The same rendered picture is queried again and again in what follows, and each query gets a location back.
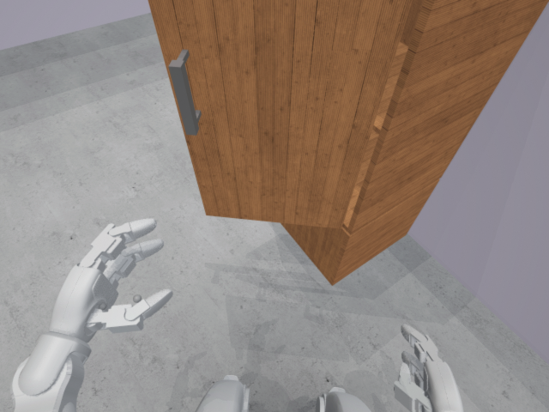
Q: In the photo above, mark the left robot forearm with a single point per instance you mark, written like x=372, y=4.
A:
x=49, y=379

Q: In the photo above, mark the robot left hand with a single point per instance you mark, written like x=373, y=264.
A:
x=76, y=310

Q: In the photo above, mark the cupboard door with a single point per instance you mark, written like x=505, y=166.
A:
x=289, y=92

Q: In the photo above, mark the robot left thigh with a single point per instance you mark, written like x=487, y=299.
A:
x=226, y=396

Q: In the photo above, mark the handle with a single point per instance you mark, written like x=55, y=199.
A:
x=180, y=81

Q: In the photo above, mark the robot right thigh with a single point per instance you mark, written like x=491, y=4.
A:
x=340, y=402

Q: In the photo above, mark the robot right hand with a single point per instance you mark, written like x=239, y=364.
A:
x=435, y=389

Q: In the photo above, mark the robot thigh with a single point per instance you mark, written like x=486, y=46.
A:
x=340, y=402
x=226, y=396

